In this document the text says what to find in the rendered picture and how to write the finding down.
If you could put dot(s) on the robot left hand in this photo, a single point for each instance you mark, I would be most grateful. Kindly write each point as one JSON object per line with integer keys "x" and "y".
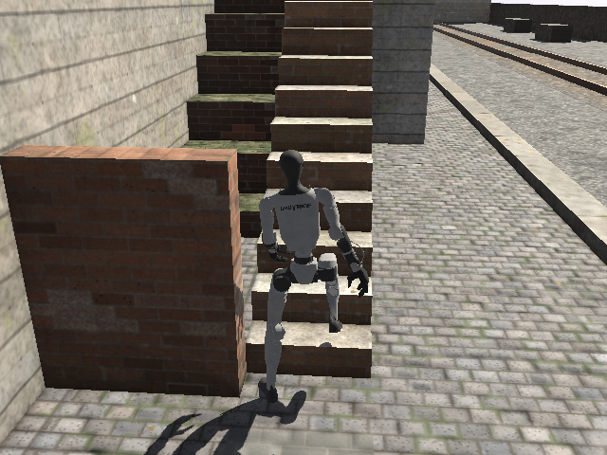
{"x": 277, "y": 258}

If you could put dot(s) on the robot right forearm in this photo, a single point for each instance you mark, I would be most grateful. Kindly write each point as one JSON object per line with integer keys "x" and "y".
{"x": 349, "y": 254}

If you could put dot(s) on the robot left thigh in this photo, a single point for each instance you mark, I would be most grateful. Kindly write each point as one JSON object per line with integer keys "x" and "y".
{"x": 280, "y": 283}

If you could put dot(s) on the robot left forearm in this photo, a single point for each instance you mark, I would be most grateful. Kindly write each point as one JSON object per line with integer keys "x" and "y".
{"x": 271, "y": 248}

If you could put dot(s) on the robot right hand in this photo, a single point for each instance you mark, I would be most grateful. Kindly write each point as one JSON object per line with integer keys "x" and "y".
{"x": 363, "y": 277}

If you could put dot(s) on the humanoid robot torso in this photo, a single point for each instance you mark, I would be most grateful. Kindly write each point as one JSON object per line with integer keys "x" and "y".
{"x": 299, "y": 224}

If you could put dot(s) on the right robot upper arm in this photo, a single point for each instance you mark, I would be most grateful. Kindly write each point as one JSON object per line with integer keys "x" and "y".
{"x": 326, "y": 197}

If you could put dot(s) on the left robot upper arm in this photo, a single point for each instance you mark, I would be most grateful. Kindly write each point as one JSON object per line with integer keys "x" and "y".
{"x": 267, "y": 220}

